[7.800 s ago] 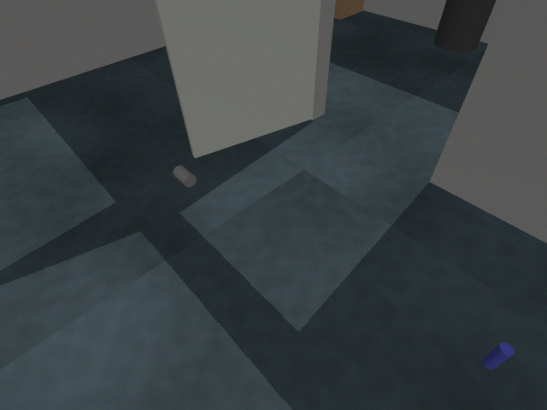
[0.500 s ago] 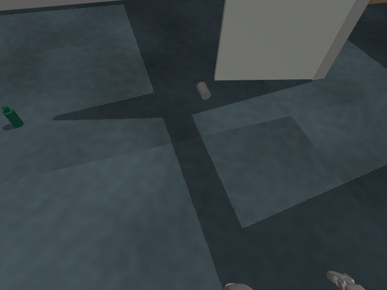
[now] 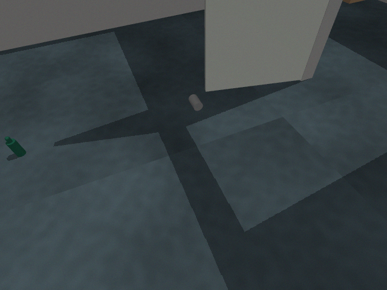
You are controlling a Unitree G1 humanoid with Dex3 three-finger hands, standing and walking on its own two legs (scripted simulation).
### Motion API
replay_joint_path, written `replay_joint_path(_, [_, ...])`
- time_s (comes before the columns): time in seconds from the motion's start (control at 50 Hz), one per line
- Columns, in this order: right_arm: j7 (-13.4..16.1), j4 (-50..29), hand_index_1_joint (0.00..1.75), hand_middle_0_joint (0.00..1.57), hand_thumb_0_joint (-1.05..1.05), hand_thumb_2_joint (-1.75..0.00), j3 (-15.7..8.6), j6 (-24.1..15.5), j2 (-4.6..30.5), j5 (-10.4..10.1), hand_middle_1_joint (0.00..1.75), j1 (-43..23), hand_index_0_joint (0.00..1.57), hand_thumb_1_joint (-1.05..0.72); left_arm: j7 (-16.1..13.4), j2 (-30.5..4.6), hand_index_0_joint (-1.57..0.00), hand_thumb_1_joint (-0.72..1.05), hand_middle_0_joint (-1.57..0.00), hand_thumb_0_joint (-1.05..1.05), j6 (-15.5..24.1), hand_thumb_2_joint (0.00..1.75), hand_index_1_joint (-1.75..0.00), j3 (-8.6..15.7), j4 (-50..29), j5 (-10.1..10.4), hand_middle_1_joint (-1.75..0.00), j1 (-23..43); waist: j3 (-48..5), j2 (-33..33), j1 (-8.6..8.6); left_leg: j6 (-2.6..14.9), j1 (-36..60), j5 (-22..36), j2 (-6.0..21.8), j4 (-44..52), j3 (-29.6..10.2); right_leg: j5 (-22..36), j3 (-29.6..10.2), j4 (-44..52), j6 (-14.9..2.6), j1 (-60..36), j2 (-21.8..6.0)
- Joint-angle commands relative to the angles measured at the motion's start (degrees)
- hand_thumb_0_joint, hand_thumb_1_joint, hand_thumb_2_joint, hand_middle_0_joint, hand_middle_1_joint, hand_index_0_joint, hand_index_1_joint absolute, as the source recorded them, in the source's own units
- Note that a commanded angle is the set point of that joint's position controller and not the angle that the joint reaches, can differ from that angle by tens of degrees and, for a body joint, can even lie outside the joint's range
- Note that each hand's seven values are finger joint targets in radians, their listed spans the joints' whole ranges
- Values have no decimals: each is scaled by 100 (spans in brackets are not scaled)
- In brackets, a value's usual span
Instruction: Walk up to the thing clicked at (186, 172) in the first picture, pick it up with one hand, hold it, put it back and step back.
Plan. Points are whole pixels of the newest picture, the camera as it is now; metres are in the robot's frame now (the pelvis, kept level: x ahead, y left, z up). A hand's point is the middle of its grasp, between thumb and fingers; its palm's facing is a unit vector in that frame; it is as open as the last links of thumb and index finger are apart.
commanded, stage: walk up
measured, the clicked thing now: (195, 102) +1.55 +0.02 -0.73
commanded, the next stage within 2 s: stand in 0.42 s
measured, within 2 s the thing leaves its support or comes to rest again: neither
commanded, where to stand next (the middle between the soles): +0.06 +0.01 m, yaw +0 degrees
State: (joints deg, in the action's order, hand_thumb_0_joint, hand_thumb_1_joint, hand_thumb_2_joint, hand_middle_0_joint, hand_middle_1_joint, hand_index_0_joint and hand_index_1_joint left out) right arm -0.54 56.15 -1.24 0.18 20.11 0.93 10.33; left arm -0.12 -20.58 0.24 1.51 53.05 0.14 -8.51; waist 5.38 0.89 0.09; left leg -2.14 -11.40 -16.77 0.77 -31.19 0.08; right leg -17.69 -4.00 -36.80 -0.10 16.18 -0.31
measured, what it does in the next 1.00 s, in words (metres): stands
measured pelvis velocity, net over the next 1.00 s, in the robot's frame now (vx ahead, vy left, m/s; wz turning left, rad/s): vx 0.00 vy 0.02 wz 0.00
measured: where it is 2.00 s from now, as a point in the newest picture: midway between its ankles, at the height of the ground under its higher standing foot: outside the picture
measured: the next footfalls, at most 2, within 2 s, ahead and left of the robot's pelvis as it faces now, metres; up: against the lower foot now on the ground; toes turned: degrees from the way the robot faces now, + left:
none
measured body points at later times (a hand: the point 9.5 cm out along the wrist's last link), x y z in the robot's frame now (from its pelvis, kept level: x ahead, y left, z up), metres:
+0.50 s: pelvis +0.00 +0.02 +0.02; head +0.01 +0.01 +0.47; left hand +0.09 +0.32 -0.11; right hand +0.08 -0.28 -0.12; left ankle +0.00 +0.15 -0.73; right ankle +0.03 -0.12 -0.73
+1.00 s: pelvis +0.00 +0.02 +0.02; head +0.01 +0.01 +0.47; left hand +0.08 +0.32 -0.11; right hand +0.08 -0.29 -0.11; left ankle +0.00 +0.15 -0.73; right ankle +0.03 -0.12 -0.73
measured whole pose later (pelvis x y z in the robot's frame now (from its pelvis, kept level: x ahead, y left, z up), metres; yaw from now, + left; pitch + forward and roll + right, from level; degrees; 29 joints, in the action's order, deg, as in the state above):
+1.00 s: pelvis +0.00 +0.02 +0.02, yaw +0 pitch -3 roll +0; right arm -0.7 64.9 -0.7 -0.4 20.5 0.5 5.1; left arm 0.6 -19.9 0.7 -0.1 65.3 -0.4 -5.8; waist 3.0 0.0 0.4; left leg -1.4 -5.8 -10.7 1.3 -19.1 0.2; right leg -9.2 -3.9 -20.2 1.3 8.6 -0.3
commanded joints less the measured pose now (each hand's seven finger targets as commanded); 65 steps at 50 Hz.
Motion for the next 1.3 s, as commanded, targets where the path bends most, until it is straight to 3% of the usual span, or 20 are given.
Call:
replay_joint_path(0.0, [32, -372, 30, 20, 0, -90, -214, -186, 1260, -14, 30, -647, 20, -90, -49, -1229, -20, 90, -20, 0, 196, 90, -30, 272, -66, -67, -30, 133, -510, -313, -168, 567, -446, -120, 638, 859, -519, 349, -641, 1200, -292, -703, -375])
replay_joint_path(0.02, [33, -317, 30, 20, 0, -90, -193, -190, 1215, -19, 30, -502, 20, -90, -30, -1300, -20, 90, -20, 0, 219, 90, -30, 287, -46, -62, -30, 307, -389, -303, -51, 434, -431, -291, 448, 886, -388, 432, -814, 1260, -356, -548, -492])
replay_joint_path(0.06, [30, -125, 30, 20, 0, -90, -191, -204, 1253, 0, 30, -419, 20, -90, -23, -1294, -20, 90, -20, 0, 207, 90, -30, 274, 55, -39, -30, 401, -190, -463, -27, 414, -290, -561, 506, 1144, -484, 109, -774, 1395, -360, -246, -502])
replay_joint_path(0.1, [17, -49, 30, 20, 0, -90, -186, -225, 1240, -10, 30, -504, 20, -90, -10, -1217, -20, 90, -20, 0, 202, 90, -30, 245, 217, -28, -30, 424, -216, -364, -66, 446, -213, -307, 580, 1183, -547, 254, -665, 1480, -329, -329, -382])
replay_joint_path(0.18, [33, 84, 30, 20, 0, -90, -162, -258, 1238, -24, 30, -492, 20, -90, 8, -1199, -20, 90, -20, 0, 214, 90, -30, 225, 413, -38, -30, 524, -432, -161, -17, 425, 76, 17, 606, 1234, -428, 744, -689, 1607, -290, -486, -426])
replay_joint_path(0.24, [37, 165, 30, 20, 0, -90, -157, -250, 1254, -36, 30, -572, 20, -90, 14, -1149, -20, 90, -20, 0, 210, 90, -30, 191, 545, -24, -30, 584, -442, -132, -33, 426, 147, 36, 602, 1280, -406, 727, -688, 1764, -237, -517, -427])
replay_joint_path(0.38, [53, 302, 30, 20, 0, -90, -163, -252, 1278, -32, 30, -673, 20, -90, 14, -1104, -20, 90, -20, 0, 186, 90, -30, 144, 792, -13, -30, 622, -661, -128, -29, 413, 391, 526, 683, 1440, -384, 1295, -554, 1728, -157, -703, -420])
replay_joint_path(0.44, [85, 360, 30, 20, 0, -90, -162, -272, 1319, -24, 30, -654, 20, -90, 7, -1117, -20, 90, -20, 0, 190, 90, -30, 125, 861, -43, -30, 606, -753, -150, -4, 321, 492, 1287, 741, 1501, -498, 1909, -456, 1654, -79, -957, -507])
replay_joint_path(0.56, [81, 455, 30, 20, 0, -90, -144, -242, 1271, -31, 30, -702, 20, -90, -1, -1148, -20, 90, -20, 0, 165, 90, -30, 86, 941, -40, -30, 551, -639, -112, -22, 291, 509, 911, 686, 1628, -489, 1539, -419, 1832, -45, -857, -513])
replay_joint_path(0.66, [68, 507, 30, 20, 0, -90, -159, -207, 1262, -38, 30, -701, 20, -90, -20, -1178, -20, 90, -20, 0, 190, 90, -30, 61, 929, -49, -30, 572, -706, -46, 21, 296, 639, 1003, 661, 1538, -452, 1602, -408, 1914, -39, -807, -568])
replay_joint_path(0.7, [62, 505, 30, 20, 0, -90, -173, -205, 1260, -40, 30, -736, 20, -90, -28, -1201, -20, 90, -20, 0, 202, 90, -30, 67, 926, -49, -30, 574, -853, -47, 37, 302, 771, 1287, 674, 1475, -430, 1888, -416, 1872, -71, -882, -613])
replay_joint_path(0.78, [55, 537, 30, 20, 0, -90, -157, -185, 1244, -44, 30, -747, 20, -90, -30, -1180, -20, 90, -20, 0, 185, 90, -30, 42, 917, -42, -30, 556, -663, -68, 21, 286, 644, 978, 654, 1532, -433, 1552, -415, 1964, -72, -778, -589])
replay_joint_path(0.82, [53, 542, 30, 20, 0, -90, -166, -182, 1266, -45, 30, -752, 20, -90, -37, -1208, -20, 90, -20, 0, 193, 90, -30, 57, 913, -45, -30, 529, -741, -117, 22, 296, 683, 1139, 664, 1519, -426, 1783, -417, 1928, -79, -857, -612])
replay_joint_path(1.02, [40, 546, 30, 20, 0, -90, -138, -167, 1248, -41, 30, -712, 20, -90, -25, -1204, -20, 90, -20, 0, 175, 90, -30, 63, 915, -61, -30, 490, -496, -128, 13, 297, 424, 509, 642, 1679, -472, 1130, -416, 2041, -58, -780, -562])
replay_joint_path(1.06, [40, 543, 30, 20, 0, -90, -149, -164, 1248, -47, 30, -701, 20, -90, -26, -1230, -20, 90, -20, 0, 180, 90, -30, 70, 912, -63, -30, 459, -536, -81, 15, 296, 481, 549, 632, 1661, -482, 1074, -413, 2063, -55, -754, -567])
replay_joint_path(1.18, [50, 539, 30, 20, 0, -90, -141, -193, 1270, -48, 30, -662, 20, -90, -27, -1203, -20, 90, -20, 0, 192, 90, -30, 74, 873, -51, -30, 462, -732, -121, 12, 306, 575, 1142, 669, 1562, -466, 1755, -395, 1930, -71, -995, -615])
replay_joint_path(1.28, [64, 547, 30, 20, 0, -90, -131, -181, 1259, -45, 30, -648, 20, -90, -21, -1215, -20, 90, -20, 0, 162, 90, -30, 72, 875, -51, -30, 425, -641, -120, -1, 289, 614, 924, 651, 1594, -447, 1460, -390, 1984, -89, -826, -598])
